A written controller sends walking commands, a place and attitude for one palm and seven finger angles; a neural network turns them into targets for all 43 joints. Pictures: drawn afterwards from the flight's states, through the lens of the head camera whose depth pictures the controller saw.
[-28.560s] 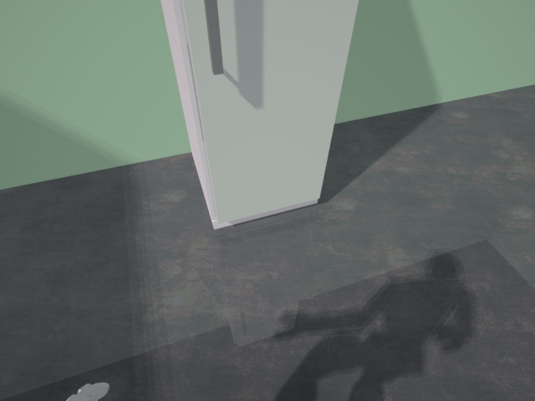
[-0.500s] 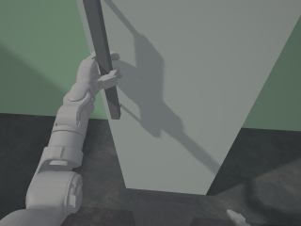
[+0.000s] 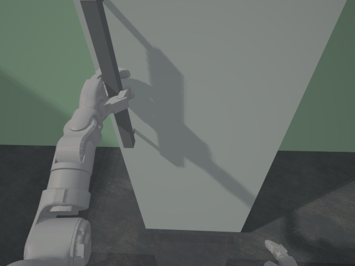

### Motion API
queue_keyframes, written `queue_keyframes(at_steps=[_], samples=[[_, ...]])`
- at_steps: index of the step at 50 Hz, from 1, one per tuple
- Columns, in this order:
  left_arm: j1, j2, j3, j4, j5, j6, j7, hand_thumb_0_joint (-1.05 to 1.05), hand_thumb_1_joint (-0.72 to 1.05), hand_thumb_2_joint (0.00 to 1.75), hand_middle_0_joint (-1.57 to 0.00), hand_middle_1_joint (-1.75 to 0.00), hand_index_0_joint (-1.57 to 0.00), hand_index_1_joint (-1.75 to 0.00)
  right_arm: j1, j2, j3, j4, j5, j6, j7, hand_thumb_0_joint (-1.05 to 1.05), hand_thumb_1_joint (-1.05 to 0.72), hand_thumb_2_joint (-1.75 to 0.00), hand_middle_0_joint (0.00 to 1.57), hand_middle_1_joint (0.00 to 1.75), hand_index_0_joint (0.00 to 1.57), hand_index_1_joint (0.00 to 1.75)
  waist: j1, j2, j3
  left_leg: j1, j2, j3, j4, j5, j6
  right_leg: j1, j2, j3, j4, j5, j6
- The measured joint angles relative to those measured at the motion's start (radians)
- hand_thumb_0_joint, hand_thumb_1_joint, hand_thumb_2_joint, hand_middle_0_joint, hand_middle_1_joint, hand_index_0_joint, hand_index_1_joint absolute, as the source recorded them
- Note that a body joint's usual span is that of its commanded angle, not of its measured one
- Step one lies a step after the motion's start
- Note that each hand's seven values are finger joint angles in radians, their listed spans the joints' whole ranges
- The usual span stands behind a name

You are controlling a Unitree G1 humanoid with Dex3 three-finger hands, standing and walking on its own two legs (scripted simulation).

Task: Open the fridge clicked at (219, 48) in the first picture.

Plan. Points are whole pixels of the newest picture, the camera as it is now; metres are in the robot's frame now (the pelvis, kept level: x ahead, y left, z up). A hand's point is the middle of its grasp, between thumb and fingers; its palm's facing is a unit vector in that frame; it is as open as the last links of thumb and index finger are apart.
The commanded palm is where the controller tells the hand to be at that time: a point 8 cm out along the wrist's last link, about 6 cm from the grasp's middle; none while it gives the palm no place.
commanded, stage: grip the handle and tug to test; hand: left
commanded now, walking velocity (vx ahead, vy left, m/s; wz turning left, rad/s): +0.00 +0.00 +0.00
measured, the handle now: (117, 85) +0.45 +0.16 +0.22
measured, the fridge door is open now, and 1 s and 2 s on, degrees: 0 1 1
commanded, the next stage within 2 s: pull the door a little, standing still in 0.16 s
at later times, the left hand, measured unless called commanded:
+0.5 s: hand (123, 100) +0.40 +0.14 +0.21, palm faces +0.01 -1.00 -0.02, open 6.0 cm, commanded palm +0.35 +0.19 +0.21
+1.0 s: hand (120, 106) +0.39 +0.14 +0.20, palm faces +0.02 -0.97 -0.24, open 7.1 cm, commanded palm +0.35 +0.20 +0.19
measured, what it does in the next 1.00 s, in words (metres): shifts its weight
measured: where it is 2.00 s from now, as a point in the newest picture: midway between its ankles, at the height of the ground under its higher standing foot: outside the picture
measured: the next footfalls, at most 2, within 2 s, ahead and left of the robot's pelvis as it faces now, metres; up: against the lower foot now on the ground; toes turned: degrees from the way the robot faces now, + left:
left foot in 1.12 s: +0.13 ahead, +0.11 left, +0.00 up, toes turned -8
right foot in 1.48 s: +0.32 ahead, -0.13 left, +0.00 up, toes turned +4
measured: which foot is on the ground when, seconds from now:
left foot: down 0.00-1.00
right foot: down 0.00-1.00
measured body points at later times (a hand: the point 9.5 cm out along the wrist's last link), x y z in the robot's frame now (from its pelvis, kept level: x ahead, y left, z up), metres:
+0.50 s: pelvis +0.04 +0.00 +0.00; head +0.02 -0.02 +0.45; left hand +0.39 +0.19 +0.21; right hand +0.22 -0.22 -0.09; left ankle -0.02 +0.12 -0.74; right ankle -0.02 -0.10 -0.74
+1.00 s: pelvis +0.11 -0.01 +0.01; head +0.10 -0.03 +0.46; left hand +0.38 +0.19 +0.22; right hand +0.27 -0.25 -0.07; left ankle +0.00 +0.15 -0.71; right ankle -0.02 -0.08 -0.73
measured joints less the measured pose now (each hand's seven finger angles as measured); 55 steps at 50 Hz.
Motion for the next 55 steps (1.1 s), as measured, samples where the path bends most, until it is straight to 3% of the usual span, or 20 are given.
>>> queue_keyframes(at_steps=[11,18,23,32,38,45,47,48,51,53,55], samples=[[0.14,-0.005,0.012,-0.237,-0.011,0.08,0.003,0.0,0.71,0.76,-0.34,-1.4,-0.28,-1.4,-0.022,-0.004,-0.004,-0.038,-0.003,0.039,0.015,0.01,-0.9,-0.9,0.2,0.3,0.2,0.3,0.0,-0.001,-0.011,0.024,0.001,0.017,-0.015,-0.017,0.0,0.015,0.002,0.019,-0.01,-0.017,0.001],[0.176,-0.008,-0.006,-0.331,-0.023,0.131,-0.009,0.0,0.7,0.75,-0.35,-1.4,-0.3,-1.4,-0.042,-0.005,-0.004,-0.04,-0.004,0.052,0.012,0.01,-0.9,-0.9,0.2,0.3,0.2,0.3,0.02,-0.006,-0.014,0.031,-0.001,0.003,-0.006,-0.032,0.0,0.029,0.002,0.014,-0.012,-0.034,0.0],[0.155,-0.022,-0.031,-0.34,-0.021,0.154,-0.001,0.0,0.69,0.77,-0.37,-1.4,-0.32,-1.4,-0.062,-0.005,-0.004,-0.023,-0.008,0.055,0.009,0.01,-0.9,-0.9,0.2,0.3,0.2,0.3,0.037,-0.006,-0.011,0.021,-0.004,-0.019,0.006,-0.039,-0.002,0.026,-0.001,-0.006,0.0,-0.042,-0.001],[0.26,-0.008,-0.005,-0.423,-0.027,0.166,0.004,-0.01,0.7,0.77,-0.37,-1.4,-0.27,-1.4,-0.068,0.015,0.019,-0.06,-0.012,0.062,0.02,0.01,-0.9,-0.9,0.2,0.3,0.2,0.3,0.033,0.004,-0.042,0.037,-0.014,-0.025,0.0,-0.025,0.006,0.032,-0.006,0.016,0.0,-0.046,-0.004],[0.389,0.004,0.032,-0.57,-0.04,0.173,-0.013,-0.02,0.7,0.75,-0.34,-1.4,-0.22,-1.4,-0.067,0.014,0.021,-0.077,-0.012,0.08,0.031,0.01,-0.9,-0.9,0.2,0.3,0.2,0.3,0.024,0.006,-0.051,0.03,-0.01,-0.024,0.028,-0.022,0.001,0.021,0.0,0.029,0.018,-0.041,0.002],[0.665,0.02,0.092,-0.826,-0.083,0.2,-0.012,-0.02,0.72,0.75,-0.3,-1.34,-0.15,-1.4,-0.05,0.002,0.022,-0.107,-0.006,0.076,0.046,0.02,-0.9,-0.9,0.2,0.3,0.2,0.3,0.051,0.017,-0.081,0.058,-0.009,-0.044,0.047,0.042,0.005,0.011,0.004,0.005,0.042,0.034,-0.01],[0.764,0.022,0.125,-0.918,-0.102,0.185,-0.009,-0.02,0.71,0.75,-0.3,-1.33,-0.13,-1.4,-0.053,-0.001,0.018,-0.12,-0.008,0.063,0.054,0.02,-0.9,-0.9,0.2,0.3,0.2,0.3,0.06,0.02,-0.092,0.06,-0.008,-0.055,0.062,0.019,-0.003,0.007,0.007,-0.002,0.041,0.017,-0.01],[0.795,0.039,0.122,-0.944,-0.077,0.15,-0.002,-0.03,0.7,0.75,-0.31,-1.33,-0.13,-1.4,-0.052,-0.002,0.016,-0.129,-0.016,0.054,0.048,0.02,-0.9,-0.9,0.2,0.3,0.2,0.3,0.064,0.018,-0.085,0.054,-0.009,-0.061,0.086,0.011,-0.003,0.01,0.008,0.001,0.04,0.009,-0.006],[0.809,0.103,0.061,-0.923,-0.008,-0.05,0.042,-0.06,0.59,0.74,-0.35,-1.34,-0.17,-1.4,-0.038,-0.013,-0.004,-0.142,-0.039,0.033,0.032,0.01,-0.9,-0.9,0.2,0.3,0.2,0.3,0.051,-0.006,-0.045,-0.064,-0.018,-0.097,0.275,0.03,0.002,-0.003,-0.001,-0.034,0.069,-0.001,-0.008],[0.795,0.122,0.023,-0.927,0.019,-0.151,0.068,-0.08,0.55,0.74,-0.37,-1.35,-0.21,-1.4,-0.029,-0.027,-0.015,-0.145,-0.043,0.03,0.019,0.01,-0.9,-0.9,0.2,0.3,0.2,0.3,0.043,-0.029,-0.007,-0.166,-0.035,-0.11,0.388,-0.017,0.013,-0.013,-0.013,-0.067,0.1,-0.018,-0.01],[0.785,0.123,0.001,-0.952,0.036,-0.223,0.085,-0.1,0.52,0.73,-0.39,-1.36,-0.23,-1.4,-0.035,-0.042,-0.023,-0.138,-0.052,0.025,0.006,0.01,-0.9,-0.9,0.2,0.3,0.19,0.3,0.044,-0.037,0.043,-0.225,-0.037,-0.095,0.347,0.008,0.021,-0.025,-0.019,-0.086,0.154,-0.039,-0.01]])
